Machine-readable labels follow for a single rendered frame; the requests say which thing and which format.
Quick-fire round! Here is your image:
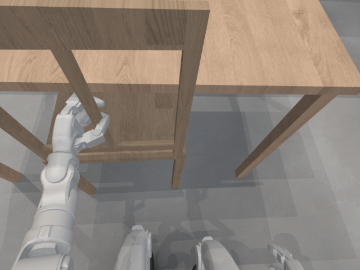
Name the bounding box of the right robot thigh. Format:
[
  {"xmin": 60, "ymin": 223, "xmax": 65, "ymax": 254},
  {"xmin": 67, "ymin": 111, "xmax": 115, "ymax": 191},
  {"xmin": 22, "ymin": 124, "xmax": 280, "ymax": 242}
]
[{"xmin": 195, "ymin": 240, "xmax": 239, "ymax": 270}]

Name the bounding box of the table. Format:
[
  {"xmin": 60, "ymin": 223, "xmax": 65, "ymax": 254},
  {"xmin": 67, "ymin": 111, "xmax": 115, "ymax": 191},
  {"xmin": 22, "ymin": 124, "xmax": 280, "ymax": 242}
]
[{"xmin": 0, "ymin": 0, "xmax": 360, "ymax": 183}]

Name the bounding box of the chair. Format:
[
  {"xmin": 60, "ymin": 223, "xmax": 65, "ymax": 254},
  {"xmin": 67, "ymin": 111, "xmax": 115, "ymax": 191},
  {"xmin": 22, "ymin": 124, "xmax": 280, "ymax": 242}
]
[{"xmin": 0, "ymin": 0, "xmax": 210, "ymax": 195}]

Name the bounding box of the right robot shin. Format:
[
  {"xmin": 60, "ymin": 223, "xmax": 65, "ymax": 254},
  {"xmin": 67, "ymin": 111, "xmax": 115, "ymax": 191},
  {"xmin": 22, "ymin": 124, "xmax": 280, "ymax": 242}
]
[{"xmin": 202, "ymin": 236, "xmax": 213, "ymax": 242}]

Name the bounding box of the left robot upper arm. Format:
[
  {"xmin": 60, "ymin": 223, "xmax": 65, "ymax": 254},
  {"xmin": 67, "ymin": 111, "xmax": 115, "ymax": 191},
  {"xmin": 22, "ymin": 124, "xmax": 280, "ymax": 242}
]
[{"xmin": 13, "ymin": 253, "xmax": 74, "ymax": 270}]

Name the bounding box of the right robot hand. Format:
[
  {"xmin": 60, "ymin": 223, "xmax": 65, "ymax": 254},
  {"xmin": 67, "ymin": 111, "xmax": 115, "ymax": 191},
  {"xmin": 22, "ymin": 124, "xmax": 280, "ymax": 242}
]
[{"xmin": 267, "ymin": 244, "xmax": 304, "ymax": 270}]

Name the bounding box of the left robot forearm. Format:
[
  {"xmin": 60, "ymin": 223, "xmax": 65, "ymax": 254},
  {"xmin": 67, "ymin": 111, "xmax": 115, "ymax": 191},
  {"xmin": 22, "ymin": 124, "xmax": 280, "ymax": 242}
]
[{"xmin": 11, "ymin": 151, "xmax": 80, "ymax": 270}]

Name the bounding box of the left robot hand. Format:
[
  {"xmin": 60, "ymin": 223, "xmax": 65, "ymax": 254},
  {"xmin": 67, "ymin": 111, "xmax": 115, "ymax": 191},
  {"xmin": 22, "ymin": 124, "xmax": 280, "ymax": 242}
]
[{"xmin": 52, "ymin": 92, "xmax": 110, "ymax": 157}]

